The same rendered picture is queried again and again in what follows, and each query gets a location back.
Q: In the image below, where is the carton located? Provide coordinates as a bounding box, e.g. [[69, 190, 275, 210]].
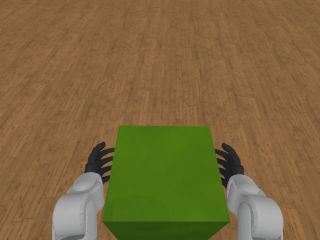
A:
[[102, 125, 230, 240]]

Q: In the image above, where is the right robot forearm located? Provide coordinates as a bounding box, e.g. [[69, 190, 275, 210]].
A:
[[226, 174, 284, 240]]

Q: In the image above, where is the left robot forearm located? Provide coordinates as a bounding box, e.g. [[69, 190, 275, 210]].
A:
[[52, 172, 105, 240]]

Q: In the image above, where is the robot right hand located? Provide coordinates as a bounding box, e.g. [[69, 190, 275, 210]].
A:
[[214, 143, 244, 190]]

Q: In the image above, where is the robot left hand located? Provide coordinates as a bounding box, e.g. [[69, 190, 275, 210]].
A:
[[84, 142, 115, 184]]

